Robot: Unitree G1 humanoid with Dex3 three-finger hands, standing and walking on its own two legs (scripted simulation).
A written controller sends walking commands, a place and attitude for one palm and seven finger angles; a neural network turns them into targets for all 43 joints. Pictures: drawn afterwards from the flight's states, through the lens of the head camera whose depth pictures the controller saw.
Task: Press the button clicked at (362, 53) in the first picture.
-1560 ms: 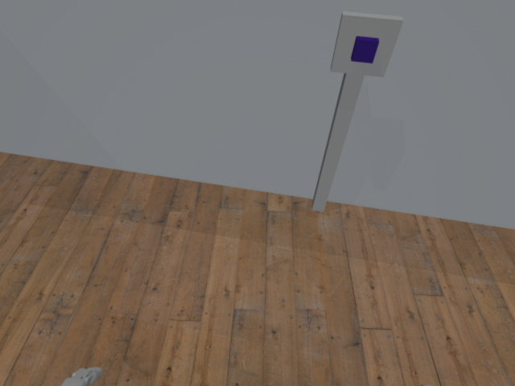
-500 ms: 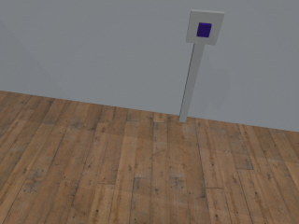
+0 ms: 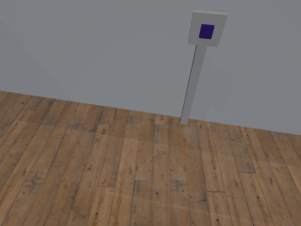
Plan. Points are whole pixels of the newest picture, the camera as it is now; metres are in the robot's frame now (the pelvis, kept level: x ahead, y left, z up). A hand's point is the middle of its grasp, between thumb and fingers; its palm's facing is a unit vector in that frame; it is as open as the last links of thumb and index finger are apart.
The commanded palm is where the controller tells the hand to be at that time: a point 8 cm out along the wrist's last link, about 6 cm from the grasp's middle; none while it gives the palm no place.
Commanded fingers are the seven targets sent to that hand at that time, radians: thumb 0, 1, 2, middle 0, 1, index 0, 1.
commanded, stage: look at it before walking up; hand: left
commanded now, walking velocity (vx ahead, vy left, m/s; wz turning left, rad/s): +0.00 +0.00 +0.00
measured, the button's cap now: (206, 31) +1.03 -0.24 +0.06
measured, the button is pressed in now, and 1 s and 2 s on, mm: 0 0 0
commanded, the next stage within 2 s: walk to a spot facing it in 0.08 s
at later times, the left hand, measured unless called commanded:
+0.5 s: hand out of the picture +0.05 +0.21 -0.18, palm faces -0.12 -0.95 -0.28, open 7.3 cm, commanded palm none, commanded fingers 0.00 0.90 0.90 -0.20 -0.30 -0.20 -0.30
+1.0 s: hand out of the picture +0.08 +0.18 -0.17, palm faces -0.30 -0.92 -0.24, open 7.3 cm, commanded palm none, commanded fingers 0.00 0.90 0.90 -0.20 -0.30 -0.20 -0.30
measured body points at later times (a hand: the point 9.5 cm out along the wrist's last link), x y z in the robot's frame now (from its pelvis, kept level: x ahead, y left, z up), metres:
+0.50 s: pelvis -0.02 -0.01 -0.02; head +0.00 -0.01 +0.43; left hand +0.06 +0.26 -0.16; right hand +0.03 -0.28 -0.16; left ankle +0.00 +0.13 -0.75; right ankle -0.01 -0.11 -0.74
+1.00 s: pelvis -0.04 +0.00 -0.01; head -0.01 +0.00 +0.44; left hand +0.09 +0.23 -0.15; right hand -0.03 -0.28 -0.14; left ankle -0.01 +0.14 -0.71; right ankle -0.02 -0.10 -0.75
